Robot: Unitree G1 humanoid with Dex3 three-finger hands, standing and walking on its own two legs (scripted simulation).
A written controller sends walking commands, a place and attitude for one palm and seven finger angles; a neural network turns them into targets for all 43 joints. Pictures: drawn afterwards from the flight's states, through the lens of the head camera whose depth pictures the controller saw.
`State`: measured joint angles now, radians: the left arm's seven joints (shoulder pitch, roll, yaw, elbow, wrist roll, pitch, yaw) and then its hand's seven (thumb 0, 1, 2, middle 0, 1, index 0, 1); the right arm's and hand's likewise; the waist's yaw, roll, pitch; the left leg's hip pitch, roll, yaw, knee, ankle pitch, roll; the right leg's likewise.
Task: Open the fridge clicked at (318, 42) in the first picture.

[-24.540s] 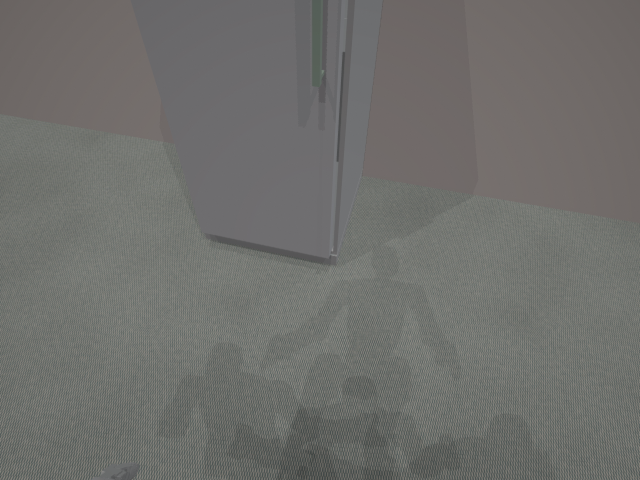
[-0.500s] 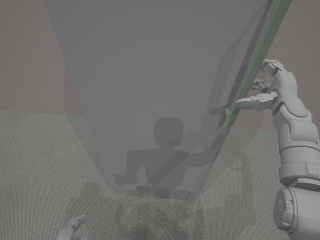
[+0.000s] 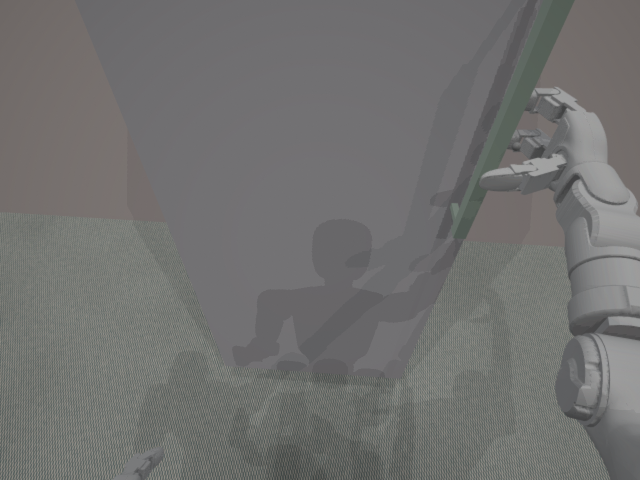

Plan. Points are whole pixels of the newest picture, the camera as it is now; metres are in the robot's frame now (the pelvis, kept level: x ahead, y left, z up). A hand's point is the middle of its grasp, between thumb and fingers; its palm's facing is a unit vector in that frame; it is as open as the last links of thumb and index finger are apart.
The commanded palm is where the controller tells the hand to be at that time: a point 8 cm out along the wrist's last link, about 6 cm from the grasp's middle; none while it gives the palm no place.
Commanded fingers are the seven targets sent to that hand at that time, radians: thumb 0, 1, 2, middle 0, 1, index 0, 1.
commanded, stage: slide the fingers in behind the handle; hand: right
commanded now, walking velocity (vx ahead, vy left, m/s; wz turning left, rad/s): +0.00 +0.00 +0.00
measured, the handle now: (495, 127) +0.50 -0.15 +0.21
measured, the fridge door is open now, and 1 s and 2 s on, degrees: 0 0 0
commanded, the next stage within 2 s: grip the handle and tug to test in 1.68 s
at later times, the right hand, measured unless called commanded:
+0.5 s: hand (513, 160) +0.45 -0.17 +0.20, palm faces +0.00 +1.00 -0.02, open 13.9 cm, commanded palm +0.42 -0.21 +0.20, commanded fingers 0.00 0.50 -0.30 0.30 1.20 0.30 1.20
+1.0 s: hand (490, 159) +0.44 -0.14 +0.20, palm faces -0.01 +1.00 -0.01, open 14.0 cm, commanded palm +0.42 -0.19 +0.20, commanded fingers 0.00 0.50 -0.30 0.30 1.20 0.30 1.20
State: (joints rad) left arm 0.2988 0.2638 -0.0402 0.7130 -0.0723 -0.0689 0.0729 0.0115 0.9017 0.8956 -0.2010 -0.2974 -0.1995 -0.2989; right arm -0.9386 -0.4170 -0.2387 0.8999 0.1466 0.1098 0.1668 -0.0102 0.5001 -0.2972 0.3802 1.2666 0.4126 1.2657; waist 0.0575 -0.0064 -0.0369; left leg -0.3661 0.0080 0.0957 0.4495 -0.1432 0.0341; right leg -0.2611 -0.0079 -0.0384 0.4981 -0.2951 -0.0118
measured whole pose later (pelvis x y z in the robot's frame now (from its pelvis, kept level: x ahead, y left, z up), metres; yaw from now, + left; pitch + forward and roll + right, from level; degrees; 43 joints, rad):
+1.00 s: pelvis +0.02 +0.00 +0.00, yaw +0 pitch +1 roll +0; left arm 0.24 0.24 -0.05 0.69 -0.07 -0.04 0.08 0.01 0.90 0.90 -0.20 -0.30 -0.20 -0.30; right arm -0.74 -0.27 -0.16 0.56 0.17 0.24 0.07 -0.01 0.50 -0.30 0.29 1.20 0.30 1.20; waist 0.02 -0.02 -0.04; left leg -0.28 0.00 0.09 0.42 -0.16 0.03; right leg -0.16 -0.01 -0.04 0.45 -0.30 -0.01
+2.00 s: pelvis +0.00 +0.00 +0.00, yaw +1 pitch +1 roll +0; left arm 0.25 0.24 -0.04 0.70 -0.07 -0.06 0.07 0.01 0.90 0.90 -0.20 -0.30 -0.20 -0.30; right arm -0.77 -0.27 -0.17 0.63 0.16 0.20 0.05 -0.01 0.32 -0.37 0.31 1.23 0.30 1.23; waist 0.03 -0.02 -0.04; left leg -0.29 0.00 0.08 0.41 -0.14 0.03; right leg -0.17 -0.01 -0.05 0.45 -0.28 -0.01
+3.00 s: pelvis +0.02 +0.00 +0.01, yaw +1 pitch +0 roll +0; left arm 0.23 0.24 -0.04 0.68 -0.07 -0.02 0.07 0.01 0.90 0.90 -0.20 -0.30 -0.20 -0.30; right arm -0.69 -0.25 -0.17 0.48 0.17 0.27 0.03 0.01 -0.77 -0.81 0.36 1.37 0.35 1.40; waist 0.02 -0.03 -0.05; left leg -0.25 -0.01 0.07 0.40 -0.15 0.03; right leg -0.13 -0.01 -0.06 0.42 -0.29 -0.01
